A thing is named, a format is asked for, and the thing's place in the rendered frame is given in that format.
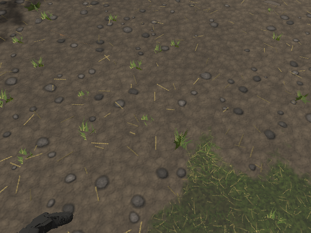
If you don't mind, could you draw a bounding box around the robot left hand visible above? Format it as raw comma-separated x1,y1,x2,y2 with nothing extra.
18,212,73,233

